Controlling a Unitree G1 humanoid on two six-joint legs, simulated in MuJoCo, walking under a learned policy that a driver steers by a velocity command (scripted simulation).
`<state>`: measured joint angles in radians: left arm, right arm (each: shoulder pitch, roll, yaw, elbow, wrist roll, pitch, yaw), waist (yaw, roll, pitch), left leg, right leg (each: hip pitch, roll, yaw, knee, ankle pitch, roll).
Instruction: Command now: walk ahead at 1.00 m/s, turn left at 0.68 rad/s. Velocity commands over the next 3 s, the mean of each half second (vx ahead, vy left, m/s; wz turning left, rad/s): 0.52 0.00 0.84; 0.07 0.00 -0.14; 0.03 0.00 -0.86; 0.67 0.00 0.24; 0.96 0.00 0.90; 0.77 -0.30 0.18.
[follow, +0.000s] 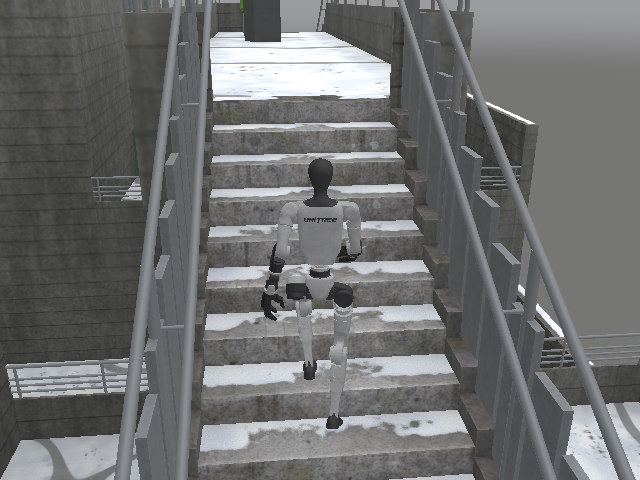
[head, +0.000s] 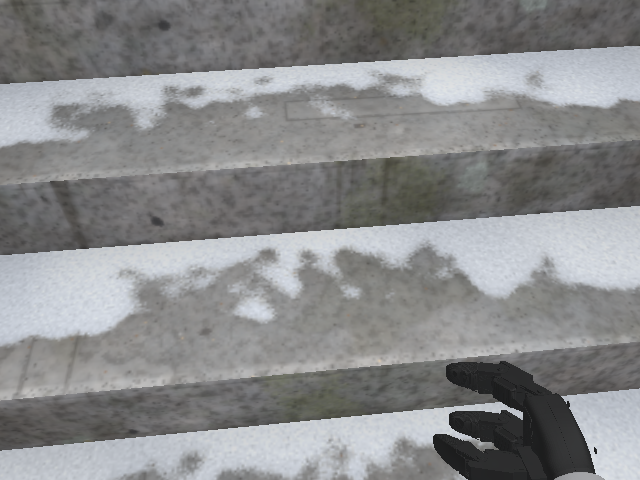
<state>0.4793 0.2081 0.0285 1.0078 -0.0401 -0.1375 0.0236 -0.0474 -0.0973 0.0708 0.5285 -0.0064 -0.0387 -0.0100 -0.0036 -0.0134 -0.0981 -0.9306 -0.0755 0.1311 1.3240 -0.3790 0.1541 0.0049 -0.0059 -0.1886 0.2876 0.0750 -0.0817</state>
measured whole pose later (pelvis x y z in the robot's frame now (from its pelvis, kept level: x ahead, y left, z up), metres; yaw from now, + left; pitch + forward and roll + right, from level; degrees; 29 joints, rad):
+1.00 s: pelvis +0.41 +0.06 +0.28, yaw +18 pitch +4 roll +2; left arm 0.20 0.17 0.01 0.74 0.01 -0.03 -0.09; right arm 0.08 -0.27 -0.05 0.77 -0.06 -0.07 -0.01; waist -0.01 0.01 -0.11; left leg -0.31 0.16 0.20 0.45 -0.18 -0.05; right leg -0.44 -0.07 -0.04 0.90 -0.23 0.03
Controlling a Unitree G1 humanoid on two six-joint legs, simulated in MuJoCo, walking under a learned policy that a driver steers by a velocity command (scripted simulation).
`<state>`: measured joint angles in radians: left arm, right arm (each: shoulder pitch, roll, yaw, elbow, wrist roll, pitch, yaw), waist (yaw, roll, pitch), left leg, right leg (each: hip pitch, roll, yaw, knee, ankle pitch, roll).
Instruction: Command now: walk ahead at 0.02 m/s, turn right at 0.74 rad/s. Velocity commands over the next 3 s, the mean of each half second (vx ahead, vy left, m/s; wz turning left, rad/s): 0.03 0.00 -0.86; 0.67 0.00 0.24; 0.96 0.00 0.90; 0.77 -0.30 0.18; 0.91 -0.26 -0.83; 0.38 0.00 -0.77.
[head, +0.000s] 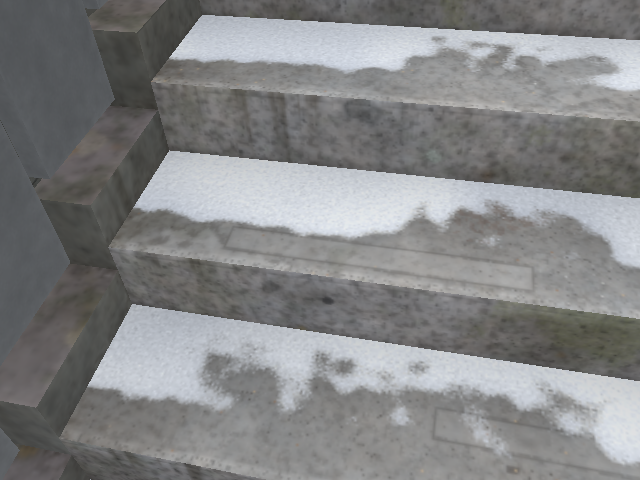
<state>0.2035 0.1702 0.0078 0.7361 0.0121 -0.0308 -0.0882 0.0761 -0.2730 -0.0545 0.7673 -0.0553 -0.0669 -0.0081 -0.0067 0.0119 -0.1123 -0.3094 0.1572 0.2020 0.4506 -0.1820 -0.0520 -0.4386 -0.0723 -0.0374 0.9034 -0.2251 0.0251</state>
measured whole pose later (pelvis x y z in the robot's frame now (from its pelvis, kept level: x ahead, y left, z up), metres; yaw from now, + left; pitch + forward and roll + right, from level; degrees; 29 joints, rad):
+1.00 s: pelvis +0.14 -0.12 +0.13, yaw -22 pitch +2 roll -4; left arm 0.10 0.14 -0.01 0.76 0.07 -0.08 0.02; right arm 0.31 -0.27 -0.11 0.68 -0.02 0.04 -0.01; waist -0.20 0.05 -0.07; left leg -0.60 0.04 0.07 1.31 -0.56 0.03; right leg -0.25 -0.06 -0.18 0.70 -0.56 0.08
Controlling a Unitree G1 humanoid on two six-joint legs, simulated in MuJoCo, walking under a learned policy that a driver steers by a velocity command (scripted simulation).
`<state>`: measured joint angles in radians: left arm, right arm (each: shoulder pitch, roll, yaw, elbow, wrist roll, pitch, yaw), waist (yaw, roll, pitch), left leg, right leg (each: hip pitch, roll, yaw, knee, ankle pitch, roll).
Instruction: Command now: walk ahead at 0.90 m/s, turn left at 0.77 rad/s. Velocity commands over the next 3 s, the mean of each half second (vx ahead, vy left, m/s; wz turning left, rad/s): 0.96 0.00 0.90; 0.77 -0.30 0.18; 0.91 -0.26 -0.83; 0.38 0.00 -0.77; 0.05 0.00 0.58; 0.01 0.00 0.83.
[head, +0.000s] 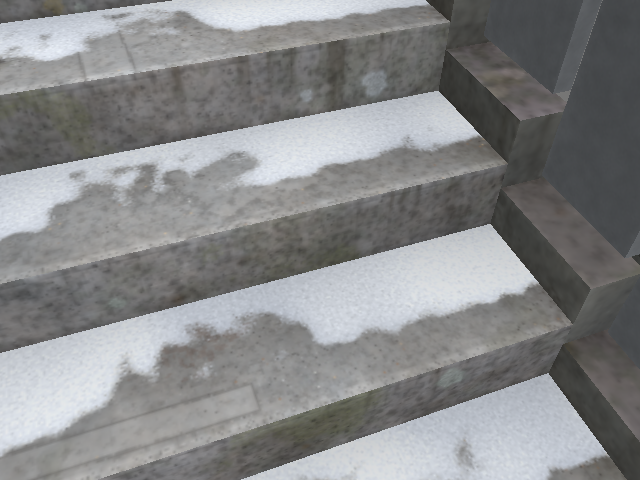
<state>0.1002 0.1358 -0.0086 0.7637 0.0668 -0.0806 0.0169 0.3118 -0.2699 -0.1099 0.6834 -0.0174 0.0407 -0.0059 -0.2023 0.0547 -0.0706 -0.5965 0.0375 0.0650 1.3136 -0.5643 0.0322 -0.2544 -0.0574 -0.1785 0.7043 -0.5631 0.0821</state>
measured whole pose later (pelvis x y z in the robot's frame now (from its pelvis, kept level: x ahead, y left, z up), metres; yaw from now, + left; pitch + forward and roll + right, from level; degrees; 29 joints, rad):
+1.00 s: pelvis +0.55 +0.25 +0.31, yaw +34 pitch +1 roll +0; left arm 0.25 0.24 0.09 0.63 0.02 -0.02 -0.02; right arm 0.20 -0.23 -0.08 0.77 -0.05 -0.04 -0.06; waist 0.06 -0.04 0.05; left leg -0.53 0.01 0.16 0.85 -0.35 0.09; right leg -0.72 0.04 0.09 2.12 -0.01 -0.03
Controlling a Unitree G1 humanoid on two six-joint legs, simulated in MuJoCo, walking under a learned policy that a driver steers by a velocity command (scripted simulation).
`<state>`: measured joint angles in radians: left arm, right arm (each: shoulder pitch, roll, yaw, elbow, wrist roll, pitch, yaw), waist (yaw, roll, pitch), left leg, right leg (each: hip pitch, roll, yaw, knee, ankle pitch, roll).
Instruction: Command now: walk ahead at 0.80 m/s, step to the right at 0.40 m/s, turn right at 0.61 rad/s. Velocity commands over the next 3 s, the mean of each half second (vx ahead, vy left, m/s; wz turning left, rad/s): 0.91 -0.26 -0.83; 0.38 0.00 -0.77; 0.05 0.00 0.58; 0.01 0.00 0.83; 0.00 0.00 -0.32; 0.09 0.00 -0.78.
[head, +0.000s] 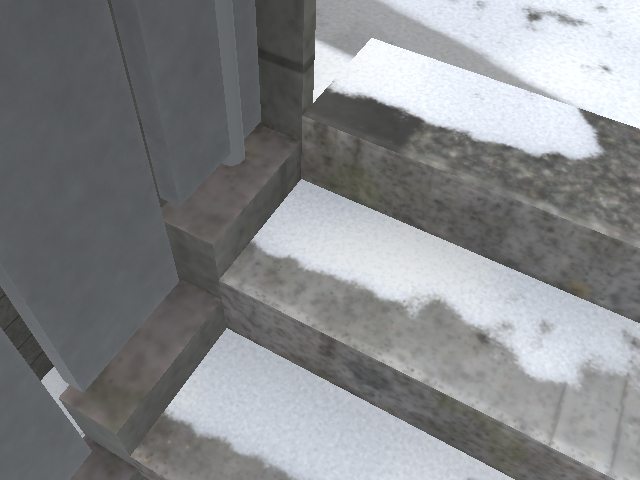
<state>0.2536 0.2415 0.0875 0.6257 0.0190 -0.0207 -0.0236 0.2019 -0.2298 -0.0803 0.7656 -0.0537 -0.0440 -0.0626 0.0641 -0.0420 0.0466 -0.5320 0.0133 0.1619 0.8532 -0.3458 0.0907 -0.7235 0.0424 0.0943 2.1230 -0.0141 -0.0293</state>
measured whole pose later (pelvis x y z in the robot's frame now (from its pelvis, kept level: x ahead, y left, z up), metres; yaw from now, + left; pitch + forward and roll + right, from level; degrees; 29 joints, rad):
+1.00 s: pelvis +0.58 -0.30 +0.38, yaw -47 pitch +7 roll +1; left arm -0.01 0.27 0.00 0.62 0.00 -0.08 -0.11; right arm 0.34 -0.33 -0.07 0.93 -0.04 -0.06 0.03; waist -0.06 0.00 -0.12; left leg -0.23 0.09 0.08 0.53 -0.20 0.05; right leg -0.76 -0.04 0.06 1.08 -0.02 0.02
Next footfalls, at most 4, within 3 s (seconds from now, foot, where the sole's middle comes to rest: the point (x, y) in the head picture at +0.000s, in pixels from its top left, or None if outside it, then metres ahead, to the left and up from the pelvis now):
0.36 right None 0.32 -0.18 -0.57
0.72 left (436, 304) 0.65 -0.14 -0.40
1.02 right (639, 398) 0.51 -0.45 -0.41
1.34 left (567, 152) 0.88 -0.35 -0.24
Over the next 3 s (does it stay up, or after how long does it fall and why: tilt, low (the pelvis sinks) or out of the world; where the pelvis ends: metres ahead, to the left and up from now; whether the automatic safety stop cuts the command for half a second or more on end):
stays up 0.84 -0.44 0.52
